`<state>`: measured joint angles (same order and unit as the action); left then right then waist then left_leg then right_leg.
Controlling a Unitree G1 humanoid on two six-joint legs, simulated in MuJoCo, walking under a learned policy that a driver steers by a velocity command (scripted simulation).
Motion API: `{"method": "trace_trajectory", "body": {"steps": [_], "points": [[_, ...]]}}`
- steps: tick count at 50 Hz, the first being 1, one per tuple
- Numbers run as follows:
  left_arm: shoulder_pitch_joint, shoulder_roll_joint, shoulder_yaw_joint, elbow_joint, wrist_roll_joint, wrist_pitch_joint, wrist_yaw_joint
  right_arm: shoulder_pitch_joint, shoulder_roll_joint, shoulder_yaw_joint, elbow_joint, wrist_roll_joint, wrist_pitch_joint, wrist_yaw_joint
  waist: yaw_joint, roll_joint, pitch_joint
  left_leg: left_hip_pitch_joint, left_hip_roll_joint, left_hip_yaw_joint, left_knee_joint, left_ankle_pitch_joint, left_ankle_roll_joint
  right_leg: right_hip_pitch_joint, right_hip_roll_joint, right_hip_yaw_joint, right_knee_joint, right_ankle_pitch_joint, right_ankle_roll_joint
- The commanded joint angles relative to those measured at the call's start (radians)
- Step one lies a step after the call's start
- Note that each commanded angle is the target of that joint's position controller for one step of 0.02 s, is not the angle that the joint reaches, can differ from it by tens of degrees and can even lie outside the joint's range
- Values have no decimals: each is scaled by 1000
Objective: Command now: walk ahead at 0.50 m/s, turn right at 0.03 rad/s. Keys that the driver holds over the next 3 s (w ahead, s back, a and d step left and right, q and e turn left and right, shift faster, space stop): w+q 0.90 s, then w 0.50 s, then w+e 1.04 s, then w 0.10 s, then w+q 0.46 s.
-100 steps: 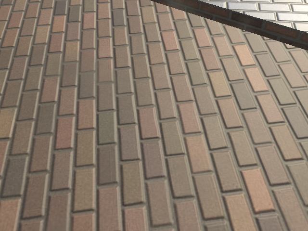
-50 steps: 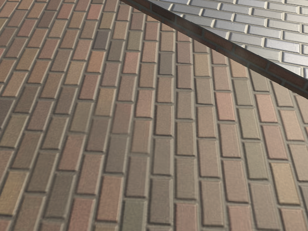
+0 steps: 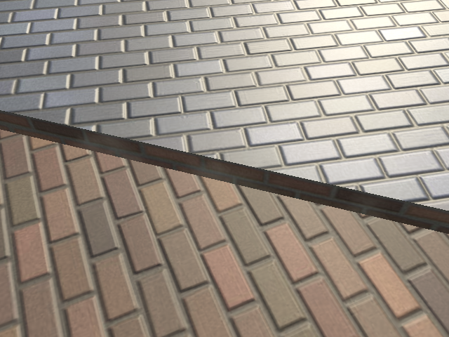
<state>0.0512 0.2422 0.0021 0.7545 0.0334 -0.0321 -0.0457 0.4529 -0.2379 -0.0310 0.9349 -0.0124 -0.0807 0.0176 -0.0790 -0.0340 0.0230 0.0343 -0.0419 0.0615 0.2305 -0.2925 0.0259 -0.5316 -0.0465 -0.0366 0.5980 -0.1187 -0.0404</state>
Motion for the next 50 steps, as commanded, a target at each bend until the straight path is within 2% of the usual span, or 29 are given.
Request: {"method": "trace_trajectory", "body": {"steps": [1,2,3,4,5,6,7,8,9,11,14,19,22,24,27,28,29,30,31,32,33,34,35,36,37,38,41,45,50], "points": [[15,95,27,-53,5,-23,15,3,-178,-38,-29,1,-1,-9,74,123,10,-49,268,-131,84,655,120,164,50,-34,-81,-53,-38],[144,111,39,-9,14,-35,24,0,-171,-35,-23,6,4,-9,134,82,-53,-80,226,-98,245,718,102,335,70,-34,-153,-31,-58],[314,169,59,33,33,-46,37,-12,-142,-24,-45,11,1,-9,202,16,-167,-223,176,-68,471,553,80,580,-51,95,-170,-83,-97],[413,284,88,38,48,-44,50,50,-27,4,-94,34,-2,-5,198,-200,-300,-561,34,15,825,8,33,873,-362,506,-231,-174,-192],[399,261,91,45,4,-28,49,39,-128,-24,-74,12,10,-19,195,-147,-297,-656,8,-79,967,-219,45,789,-404,661,-323,-222,-222],[302,195,73,33,-6,-26,48,-19,-144,-34,-80,4,16,-17,153,-69,-141,-685,67,-124,983,-151,56,659,-350,508,-343,-251,-195],[236,133,57,27,-8,-33,44,-51,-119,-29,-81,8,16,-9,128,-49,-60,-665,102,-122,940,-80,55,543,-300,391,-387,-201,-168],[209,100,48,31,-8,-42,44,-58,-104,-30,-73,6,26,-5,105,-56,-15,-630,121,-116,899,-44,51,469,-256,297,-421,-141,-132],[202,82,43,41,-11,-50,48,-46,-96,-32,-66,-9,39,2,82,-73,7,-596,133,-116,876,-21,41,417,-224,226,-443,-85,-109],[219,87,46,55,-11,-69,50,-48,-72,-32,-62,-16,58,15,66,-50,5,-585,129,-106,884,28,31,400,-212,148,-465,22,-107],[254,105,56,81,-19,-83,53,-136,-61,-35,-94,-16,69,26,64,-29,27,-686,143,-100,857,124,17,435,-207,51,-485,118,-110],[302,94,54,118,-16,-80,56,-306,-38,-24,-156,-16,67,40,90,-30,64,-722,133,-46,636,281,6,466,-176,-89,-474,236,-98],[350,113,58,143,-16,-76,63,-413,-30,-12,-199,-21,65,52,120,-28,84,-692,118,17,495,305,30,519,-195,-137,-463,303,-91],[378,123,61,161,-14,-68,68,-447,-36,-10,-219,-24,65,56,126,-27,88,-680,101,48,436,261,58,589,-212,-163,-424,397,-82],[369,156,67,169,-9,-52,78,-401,-57,-20,-218,-28,67,47,89,-58,36,-566,21,104,398,119,118,665,-225,-212,-256,805,-65],[362,174,72,169,-7,-42,80,-338,-72,-28,-203,-28,65,41,58,-68,-6,-491,-16,115,391,60,144,674,-227,-221,-139,919,-65],[358,189,76,166,-7,-31,79,-240,-94,-41,-175,-30,58,34,17,-67,-67,-371,-49,107,356,26,171,646,-228,-223,27,913,-64],[340,191,77,151,-10,-26,76,-82,-135,-64,-125,-40,50,22,-60,-15,-152,-140,-44,50,269,55,210,514,-206,-236,274,733,-38],[364,105,57,101,-19,-33,66,-7,-251,-98,-113,-46,52,4,-55,147,-252,153,222,-317,249,-22,299,183,-121,-232,613,128,4],[317,106,61,33,-23,-43,51,-40,-318,-113,-137,-15,62,3,-19,238,-321,297,402,-834,84,56,434,-131,89,-61,876,-436,47],[195,136,64,11,-12,-53,46,-57,-290,-108,-131,0,71,-5,-39,80,-202,231,371,-689,53,108,392,-240,11,67,864,-333,36],[191,119,55,6,-24,-66,43,-107,-237,-95,-126,6,69,-12,1,48,-91,87,345,-561,41,192,354,-221,-31,65,775,-240,31],[216,115,56,24,-22,-67,46,-154,-189,-82,-128,4,64,-14,54,1,-23,-40,286,-465,25,304,303,-153,-62,62,674,-211,33],[230,114,57,26,-3,-51,47,-184,-163,-72,-131,11,56,-17,88,6,-1,-124,238,-395,14,384,280,-89,-74,66,617,-208,46],[257,106,55,34,11,-30,44,-203,-147,-65,-138,13,47,-16,109,22,-16,-168,206,-348,5,424,268,-32,-80,66,579,-202,58],[261,99,55,30,18,-14,40,-193,-149,-64,-137,15,35,-13,116,31,-28,-186,188,-330,3,473,270,-14,-74,56,554,-201,69],[185,83,52,-4,15,5,32,-143,-187,-73,-126,12,22,-9,102,58,-11,-218,151,-306,-26,443,258,-55,-70,33,436,-112,95],[16,86,48,-60,8,3,29,-65,-188,-75,-116,11,26,-9,37,92,21,-159,133,-334,-29,377,223,-130,-52,36,228,37,107],[-100,80,35,-97,0,-16,19,11,-178,-66,-94,2,21,-19,-17,102,19,-39,163,-333,14,489,198,-104,-16,18,36,123,70]]}}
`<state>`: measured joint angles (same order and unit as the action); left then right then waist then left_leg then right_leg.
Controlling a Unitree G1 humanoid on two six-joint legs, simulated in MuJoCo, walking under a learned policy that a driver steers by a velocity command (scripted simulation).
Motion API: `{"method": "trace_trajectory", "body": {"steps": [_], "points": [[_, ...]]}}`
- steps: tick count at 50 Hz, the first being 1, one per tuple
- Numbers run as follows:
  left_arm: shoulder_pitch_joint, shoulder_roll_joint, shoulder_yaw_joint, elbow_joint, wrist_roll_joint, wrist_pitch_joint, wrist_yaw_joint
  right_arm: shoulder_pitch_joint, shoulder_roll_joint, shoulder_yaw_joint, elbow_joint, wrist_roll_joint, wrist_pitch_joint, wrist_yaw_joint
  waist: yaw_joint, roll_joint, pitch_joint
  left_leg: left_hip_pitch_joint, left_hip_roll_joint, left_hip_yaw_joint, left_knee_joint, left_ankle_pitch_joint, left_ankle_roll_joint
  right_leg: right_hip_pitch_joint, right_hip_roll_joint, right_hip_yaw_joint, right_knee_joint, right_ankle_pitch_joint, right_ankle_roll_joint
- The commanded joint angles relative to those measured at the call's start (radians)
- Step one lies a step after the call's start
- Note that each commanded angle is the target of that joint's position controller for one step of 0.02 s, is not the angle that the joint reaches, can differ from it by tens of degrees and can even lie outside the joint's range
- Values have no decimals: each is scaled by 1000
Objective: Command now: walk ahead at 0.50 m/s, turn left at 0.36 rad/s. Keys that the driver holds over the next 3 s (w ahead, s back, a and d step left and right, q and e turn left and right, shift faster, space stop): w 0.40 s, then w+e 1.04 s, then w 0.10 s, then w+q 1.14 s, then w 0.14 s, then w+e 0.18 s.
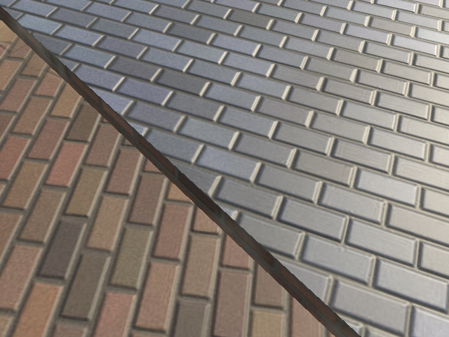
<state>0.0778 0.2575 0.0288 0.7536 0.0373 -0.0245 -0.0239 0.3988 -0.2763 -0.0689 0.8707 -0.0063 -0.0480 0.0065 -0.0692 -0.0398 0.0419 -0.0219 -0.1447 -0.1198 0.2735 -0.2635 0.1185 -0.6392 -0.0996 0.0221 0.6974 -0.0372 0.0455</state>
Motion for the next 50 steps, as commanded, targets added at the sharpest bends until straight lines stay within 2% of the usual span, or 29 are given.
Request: {"method": "trace_trajectory", "body": {"steps": [1,4,5,6,7,8,9,10,11,12,15,18,21,24,26,29,30,31,32,33,34,35,36,37,39,41,44,46,50], "points": [[-131,69,8,-101,-5,-28,-4,67,-142,-27,-28,-8,-13,-11,-24,110,1,33,280,-159,-16,483,97,30,45,-38,-92,31,-30],[-15,109,23,-72,-7,-42,2,20,-170,-29,-31,-11,-21,-20,45,123,-14,33,302,-160,65,659,53,224,88,-42,-169,-78,-83],[94,127,34,-37,-8,-48,12,10,-176,-29,-26,-12,-23,-18,96,106,-61,31,273,-132,190,769,38,351,121,-63,-211,-111,-102],[231,155,45,0,-1,-60,24,7,-159,-22,-26,-12,-27,-12,161,64,-145,-35,221,-85,386,728,19,543,81,-26,-248,-107,-133],[372,236,63,5,23,-67,40,39,-85,0,-60,8,-33,-7,194,-61,-286,-229,142,-28,688,424,-12,791,-161,281,-285,-288,-203],[375,309,86,35,18,-53,30,154,-50,4,-57,21,-31,-4,125,-284,-324,-481,-7,30,911,-251,-38,898,-327,710,-426,-302,-312],[288,202,65,21,-6,-44,20,87,-115,-3,-36,-12,-21,-12,103,-81,-183,-562,69,-29,971,-196,-23,782,-286,677,-450,-423,-291],[211,139,51,9,-17,-44,16,12,-112,-2,-45,-15,-21,-3,93,1,-75,-555,106,-22,942,-109,-26,652,-241,512,-462,-387,-271],[176,105,41,12,-12,-46,15,-28,-98,3,-55,-15,-21,3,80,16,-38,-536,138,-7,896,-63,-31,582,-191,399,-484,-277,-245],[184,92,34,28,-15,-52,19,-46,-92,4,-59,-27,-13,8,71,-13,-17,-519,156,8,862,-49,-40,544,-155,315,-497,-159,-230],[241,96,33,77,-27,-78,14,-31,-63,14,-50,-40,7,22,49,-47,-40,-490,173,49,828,-23,-68,524,-115,195,-514,69,-233],[284,103,35,111,-32,-83,13,-139,-49,24,-80,-42,12,32,64,-41,-7,-591,214,93,756,49,-95,546,-106,135,-561,109,-251],[333,92,30,144,-33,-77,12,-276,-29,38,-124,-38,8,36,93,-34,19,-626,233,139,603,134,-117,562,-73,86,-572,175,-245],[374,110,34,171,-35,-71,18,-368,-8,52,-152,-29,1,34,115,-38,23,-561,204,165,423,207,-129,570,-56,72,-540,260,-232],[392,124,37,184,-30,-65,21,-398,-15,53,-162,-23,-4,27,121,-42,20,-522,183,168,355,215,-123,595,-73,89,-497,327,-225],[371,136,42,187,-27,-59,26,-384,-43,44,-166,-20,-17,13,96,-52,0,-435,164,150,287,159,-95,627,-100,136,-415,403,-207],[352,141,44,184,-25,-58,28,-329,-56,37,-150,-23,-25,7,67,-46,-25,-354,148,148,246,143,-83,628,-89,142,-349,457,-193],[334,140,44,181,-31,-55,27,-210,-74,26,-110,-29,-38,-2,11,-12,-86,-197,132,157,165,169,-64,604,-48,119,-210,481,-176],[326,114,37,164,-40,-58,26,-78,-125,10,-80,-50,-53,-16,-39,43,-184,27,233,70,151,180,-34,478,8,89,-15,322,-156],[359,25,15,120,-56,-59,30,25,-212,-7,-88,-71,-56,-28,-50,203,-313,265,512,-228,128,205,10,249,113,10,272,-146,-128],[444,53,30,125,-57,-43,38,5,-250,-27,-77,-40,-30,-20,-2,334,-361,278,608,-476,42,134,97,82,178,-10,455,-505,-129],[412,102,43,151,-29,-24,41,-75,-147,-6,-100,-24,-20,-13,26,171,-224,150,559,-392,14,-40,83,44,100,37,522,-450,-137],[354,81,42,149,-23,-20,27,-146,-77,12,-108,-17,-24,-10,40,117,-96,12,502,-268,-39,-88,65,40,68,35,507,-376,-132],[331,58,41,146,-23,-15,18,-182,-49,20,-109,-20,-28,-10,61,119,-43,-72,458,-172,-86,-49,39,63,42,26,475,-326,-124],[323,44,43,146,-5,5,3,-174,-42,22,-87,-19,-45,-19,86,144,-15,-140,412,-40,-118,92,25,97,23,12,463,-273,-104],[285,29,44,124,-6,19,-6,-141,-51,18,-74,-18,-64,-15,87,143,-42,-120,415,26,-115,216,35,71,33,-8,526,-233,-92],[207,23,47,87,-2,30,-9,-89,-51,14,-47,-18,-71,-13,83,118,-35,-90,431,92,-128,190,56,-59,16,-11,637,-182,-87],[129,7,48,58,-2,42,6,-4,-38,14,-11,-28,-67,-12,58,133,-13,-18,464,69,-131,99,82,-245,27,-22,888,-248,-97],[-19,-32,35,-14,-8,41,34,110,-27,19,58,-51,-68,-17,48,64,69,112,495,98,-127,46,63,-598,43,12,1166,-355,-126]]}}
Over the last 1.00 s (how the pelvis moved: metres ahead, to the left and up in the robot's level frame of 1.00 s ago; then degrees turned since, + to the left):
0.51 0.09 0.00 30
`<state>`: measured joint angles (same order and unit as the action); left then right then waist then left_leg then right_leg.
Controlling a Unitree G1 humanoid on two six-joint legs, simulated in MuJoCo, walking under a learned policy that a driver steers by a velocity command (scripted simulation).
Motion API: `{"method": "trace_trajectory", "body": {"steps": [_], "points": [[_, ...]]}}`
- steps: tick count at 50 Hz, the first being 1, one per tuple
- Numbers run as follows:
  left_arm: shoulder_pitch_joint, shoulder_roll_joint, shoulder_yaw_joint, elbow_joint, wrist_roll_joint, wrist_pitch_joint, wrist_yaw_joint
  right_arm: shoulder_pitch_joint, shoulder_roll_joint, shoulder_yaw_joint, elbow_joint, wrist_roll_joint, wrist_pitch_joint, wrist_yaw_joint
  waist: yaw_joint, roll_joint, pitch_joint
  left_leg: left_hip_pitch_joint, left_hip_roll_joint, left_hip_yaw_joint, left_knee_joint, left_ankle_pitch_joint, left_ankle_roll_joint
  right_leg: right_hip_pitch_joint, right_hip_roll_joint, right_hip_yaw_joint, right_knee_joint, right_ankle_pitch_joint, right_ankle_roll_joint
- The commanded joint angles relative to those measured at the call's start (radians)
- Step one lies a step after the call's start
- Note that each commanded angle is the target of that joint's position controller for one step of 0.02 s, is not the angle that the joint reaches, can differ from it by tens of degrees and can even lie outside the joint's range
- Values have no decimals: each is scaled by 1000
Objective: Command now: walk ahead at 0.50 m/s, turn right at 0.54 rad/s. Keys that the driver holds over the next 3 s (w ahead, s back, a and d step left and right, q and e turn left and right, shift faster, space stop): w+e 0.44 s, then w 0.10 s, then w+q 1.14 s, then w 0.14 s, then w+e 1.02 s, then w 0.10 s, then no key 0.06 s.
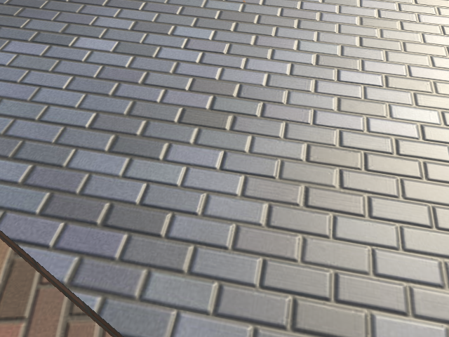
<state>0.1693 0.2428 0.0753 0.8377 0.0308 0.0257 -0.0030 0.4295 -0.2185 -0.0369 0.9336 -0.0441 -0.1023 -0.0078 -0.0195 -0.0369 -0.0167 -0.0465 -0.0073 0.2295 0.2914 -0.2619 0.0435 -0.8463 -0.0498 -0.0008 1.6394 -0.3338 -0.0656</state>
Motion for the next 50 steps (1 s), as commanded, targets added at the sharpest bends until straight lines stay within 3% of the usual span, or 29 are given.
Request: {"method": "trace_trajectory", "body": {"steps": [1,5,7,8,9,10,11,13,14,15,16,17,19,20,22,25,26,29,31,35,39,42,43,44,45,46,47,48,50], "points": [[-160,-40,-21,-129,-4,-7,24,115,-90,-11,14,-16,-16,-3,-12,75,137,188,377,-254,-123,79,133,-509,3,26,341,-122,-30],[-342,-96,-65,-266,-14,-9,34,152,-80,1,68,-22,-17,-3,15,64,180,170,366,-168,-145,40,76,-686,7,28,362,-212,-79],[-413,-111,-84,-338,-3,-13,17,133,-74,7,92,-6,-12,-20,41,62,196,69,305,-73,-218,113,55,-563,-27,-39,137,-195,-75],[-357,-95,-91,-333,-5,-11,-3,80,-90,7,73,7,-6,-26,62,47,168,-29,255,26,-265,212,66,-347,-35,-119,-88,-129,-75],[-338,-106,-96,-320,-9,-10,-18,56,-83,12,61,30,-1,-35,64,52,133,-97,242,67,-292,444,71,-109,-21,-160,-254,-49,-97],[-261,-96,-88,-287,-12,-8,-24,35,-113,11,33,47,-1,-37,74,74,74,-125,247,106,-226,895,89,113,43,-242,-336,-10,-115],[-177,-71,-78,-259,-5,-3,-23,38,-183,-6,24,58,1,-40,111,147,-14,-47,279,97,-87,1347,96,231,103,-285,-370,-25,-123],[123,2,-43,-176,-28,-25,-19,8,-295,-50,-9,75,26,-14,223,274,-226,110,308,72,393,1656,81,495,200,-211,-606,-82,-170],[164,86,-5,-161,-22,-34,-17,25,-273,-56,-35,63,18,-2,237,256,-288,-65,272,24,736,1157,24,712,160,79,-767,-108,-204],[63,265,44,-163,-32,-27,-8,1,-116,-31,-154,45,11,42,116,-131,-309,-527,8,-41,1226,-95,-72,893,-142,764,-1076,19,-288],[85,274,63,-172,-26,-15,-2,-35,-122,-35,-194,20,-7,64,111,-11,-390,-597,7,-312,1341,-10,-44,906,-171,975,-1226,66,-241],[60,229,51,-142,-17,-19,-1,-48,-85,-29,-212,33,-6,64,60,34,-285,-641,33,-309,1363,63,-32,807,-172,890,-1239,-43,-222],[34,106,24,-90,-5,-49,8,-98,-21,-3,-234,3,0,31,-2,107,-25,-697,82,-293,1303,49,-17,524,-94,658,-1181,87,-190],[6,64,14,-87,-3,-59,11,-90,-12,3,-246,-3,19,18,-35,75,2,-676,94,-294,1307,24,-16,430,-50,550,-1176,153,-189],[35,60,8,-71,-11,-89,5,-121,-17,6,-295,-5,48,0,-44,9,-24,-724,91,-291,1389,-32,-13,415,-16,440,-1208,256,-203],[64,90,13,-69,-26,-102,5,-207,-50,11,-343,-23,66,1,-53,69,4,-700,133,-266,1012,27,-33,404,45,286,-1306,269,-141],[104,92,13,-76,-25,-105,9,-243,-73,4,-342,-18,69,10,-12,72,4,-673,118,-212,924,77,-41,443,53,264,-1349,382,-117],[250,98,11,-53,-39,-116,16,-299,-63,8,-338,-4,73,25,64,16,-20,-756,120,-190,751,216,-46,706,9,235,-1365,776,-46],[319,99,8,-40,-40,-114,23,-375,-52,13,-340,5,73,32,114,0,-19,-789,90,-154,632,273,-35,851,14,192,-1371,840,-3],[349,105,-6,-38,-19,-109,32,-471,-59,16,-350,25,77,50,137,-30,26,-772,44,-117,450,311,-5,969,-18,147,-1435,872,23],[338,126,-16,-14,-3,-120,51,-439,-89,7,-330,33,74,56,88,-46,25,-519,-65,-70,296,254,60,990,-56,61,-1384,1278,58],[307,176,-5,-10,17,-119,84,-151,-171,-27,-235,36,70,37,-54,-51,-47,-290,-113,-117,217,172,110,1020,-102,49,-1046,1504,92],[230,205,5,-32,9,-117,82,15,-186,-39,-184,33,61,24,-154,-31,-88,-104,-67,-173,133,243,155,906,-80,19,-808,1398,95],[138,192,4,-85,-6,-123,78,150,-225,-55,-147,28,63,12,-234,86,-177,170,95,-342,185,302,244,641,27,-31,-410,715,96],[279,92,-17,-131,-36,-127,60,69,-272,-63,-154,23,63,17,-48,293,-268,467,388,-878,188,560,459,193,193,24,-72,-209,150],[208,145,-23,-143,3,-132,46,-13,-234,-72,-199,58,70,18,-76,60,-240,347,356,-905,75,296,473,114,106,149,-74,-91,117],[117,154,-23,-177,-3,-141,29,-84,-198,-61,-219,51,71,11,-49,35,-109,193,317,-819,3,128,436,84,68,158,-115,-34,106],[109,151,-27,-179,4,-145,17,-123,-142,-46,-213,41,73,8,3,-46,-12,26,267,-734,-55,127,375,124,39,119,-226,7,81],[124,117,-41,-188,26,-107,3,-117,-142,-40,-202,36,54,2,52,-44,68,-170,176,-620,-90,209,314,197,8,89,-348,7,89]]}}
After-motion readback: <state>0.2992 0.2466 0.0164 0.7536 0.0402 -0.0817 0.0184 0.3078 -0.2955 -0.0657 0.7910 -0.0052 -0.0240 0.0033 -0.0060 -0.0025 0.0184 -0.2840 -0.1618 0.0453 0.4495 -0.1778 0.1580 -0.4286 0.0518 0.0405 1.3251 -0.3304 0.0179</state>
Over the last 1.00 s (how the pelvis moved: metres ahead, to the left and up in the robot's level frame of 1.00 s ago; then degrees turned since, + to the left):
0.51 -0.01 0.00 -13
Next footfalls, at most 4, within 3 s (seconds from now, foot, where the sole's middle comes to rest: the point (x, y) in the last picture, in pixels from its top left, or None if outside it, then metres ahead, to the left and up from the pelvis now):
0.26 right None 0.35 -0.14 -0.66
0.86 left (287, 264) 0.70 -0.18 -0.66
1.30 right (347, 201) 0.94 -0.42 -0.66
1.80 left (258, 155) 1.16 -0.13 -0.66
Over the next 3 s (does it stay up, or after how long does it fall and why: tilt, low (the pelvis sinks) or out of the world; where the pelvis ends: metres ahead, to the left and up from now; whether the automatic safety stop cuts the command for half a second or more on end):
stays up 1.69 -0.16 0.11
